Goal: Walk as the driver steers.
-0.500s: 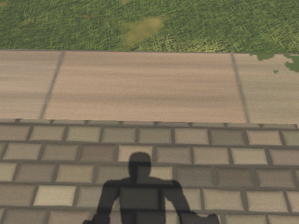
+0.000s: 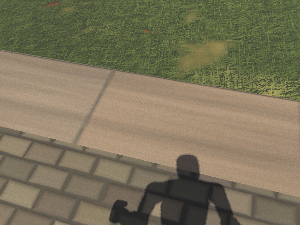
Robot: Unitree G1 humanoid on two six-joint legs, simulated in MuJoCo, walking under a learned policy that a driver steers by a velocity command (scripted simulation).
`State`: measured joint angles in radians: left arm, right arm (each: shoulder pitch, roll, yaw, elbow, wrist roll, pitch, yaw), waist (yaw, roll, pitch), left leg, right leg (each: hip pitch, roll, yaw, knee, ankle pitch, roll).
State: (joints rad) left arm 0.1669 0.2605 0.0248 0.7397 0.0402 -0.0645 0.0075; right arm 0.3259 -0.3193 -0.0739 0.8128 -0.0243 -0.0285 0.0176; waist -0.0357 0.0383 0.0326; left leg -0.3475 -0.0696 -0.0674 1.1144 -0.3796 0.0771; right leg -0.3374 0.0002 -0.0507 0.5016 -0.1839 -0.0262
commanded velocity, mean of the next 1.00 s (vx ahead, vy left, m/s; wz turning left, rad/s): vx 0.50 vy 0.00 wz -0.36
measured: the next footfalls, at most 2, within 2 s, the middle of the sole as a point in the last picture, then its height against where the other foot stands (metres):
left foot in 0.34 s outside the picture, level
right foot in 0.84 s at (197, 211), level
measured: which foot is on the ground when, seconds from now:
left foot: up 0.00-0.32, down 0.34-0.84, up 0.86-1.00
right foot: down 0.00-0.34, up 0.36-0.82, down 0.84-1.00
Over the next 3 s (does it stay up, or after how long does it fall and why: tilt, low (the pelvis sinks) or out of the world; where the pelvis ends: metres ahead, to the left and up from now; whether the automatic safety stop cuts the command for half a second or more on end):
stays up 1.51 -0.31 -0.13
